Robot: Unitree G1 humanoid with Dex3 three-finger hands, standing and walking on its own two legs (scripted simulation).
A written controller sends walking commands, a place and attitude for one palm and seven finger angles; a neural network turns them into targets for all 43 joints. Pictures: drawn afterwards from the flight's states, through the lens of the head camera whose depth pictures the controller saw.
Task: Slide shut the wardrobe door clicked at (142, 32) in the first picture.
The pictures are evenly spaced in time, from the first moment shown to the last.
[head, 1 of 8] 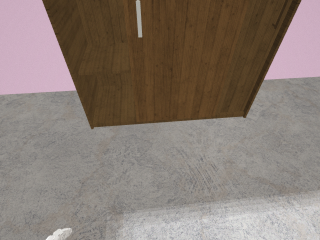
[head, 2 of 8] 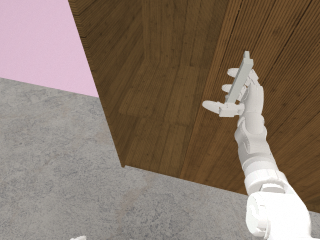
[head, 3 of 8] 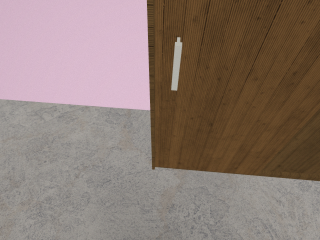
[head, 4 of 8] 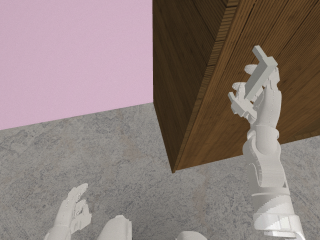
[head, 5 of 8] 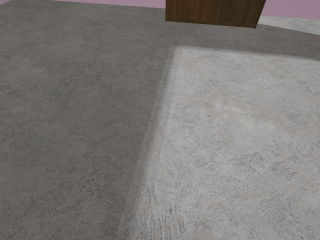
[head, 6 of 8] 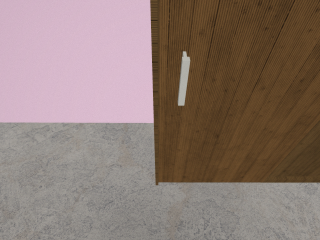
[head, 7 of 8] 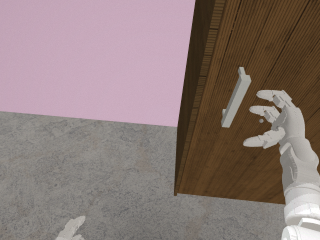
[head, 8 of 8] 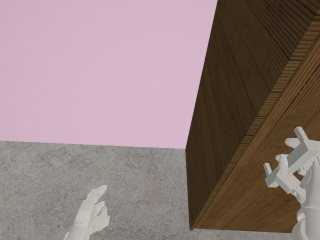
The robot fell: no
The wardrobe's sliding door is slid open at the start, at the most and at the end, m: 0.37 0.37 0.00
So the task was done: yes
